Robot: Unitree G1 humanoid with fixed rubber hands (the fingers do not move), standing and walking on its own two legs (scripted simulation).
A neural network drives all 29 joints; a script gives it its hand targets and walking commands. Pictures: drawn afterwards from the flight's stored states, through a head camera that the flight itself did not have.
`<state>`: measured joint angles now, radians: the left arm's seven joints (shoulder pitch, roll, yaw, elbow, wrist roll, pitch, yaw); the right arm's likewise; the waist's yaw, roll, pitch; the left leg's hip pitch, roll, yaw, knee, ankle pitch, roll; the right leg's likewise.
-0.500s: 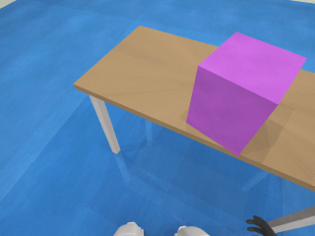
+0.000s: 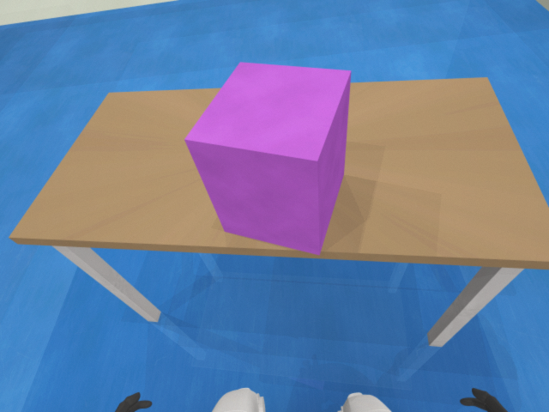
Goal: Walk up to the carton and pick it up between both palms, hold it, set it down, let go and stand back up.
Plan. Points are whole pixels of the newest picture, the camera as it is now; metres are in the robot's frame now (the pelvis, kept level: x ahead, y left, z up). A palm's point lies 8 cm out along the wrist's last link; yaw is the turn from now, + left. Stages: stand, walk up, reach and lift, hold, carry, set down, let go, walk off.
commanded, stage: walk up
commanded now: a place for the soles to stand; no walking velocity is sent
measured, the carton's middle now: (280, 160) +0.52 +0.00 +0.03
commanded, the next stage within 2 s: none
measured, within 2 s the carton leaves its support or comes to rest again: neither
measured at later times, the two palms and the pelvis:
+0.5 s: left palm out of the picture +0.12 +0.24 -0.08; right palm out of the picture +0.02 -0.27 -0.10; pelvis -0.01 +0.00 +0.01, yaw -9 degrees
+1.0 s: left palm (145, 401) +0.16 +0.24 -0.08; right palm out of the picture -0.01 -0.26 -0.10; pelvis +0.00 +0.02 +0.01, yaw -16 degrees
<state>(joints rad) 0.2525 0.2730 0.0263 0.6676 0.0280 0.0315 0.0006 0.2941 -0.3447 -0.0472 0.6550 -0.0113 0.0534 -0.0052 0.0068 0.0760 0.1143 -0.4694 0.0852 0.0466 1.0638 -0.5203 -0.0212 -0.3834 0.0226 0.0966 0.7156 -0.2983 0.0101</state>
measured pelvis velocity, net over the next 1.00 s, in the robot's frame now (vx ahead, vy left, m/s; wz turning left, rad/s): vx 0.00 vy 0.02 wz -0.27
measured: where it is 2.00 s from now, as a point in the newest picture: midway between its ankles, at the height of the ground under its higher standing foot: outside the picture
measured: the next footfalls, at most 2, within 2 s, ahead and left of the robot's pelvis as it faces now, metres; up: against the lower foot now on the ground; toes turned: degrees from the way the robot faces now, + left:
left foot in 0.14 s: +0.05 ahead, +0.14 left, +0.00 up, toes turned -3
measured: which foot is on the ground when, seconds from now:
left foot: up 0.00-0.12, down 0.14-1.00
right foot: down 0.00-1.00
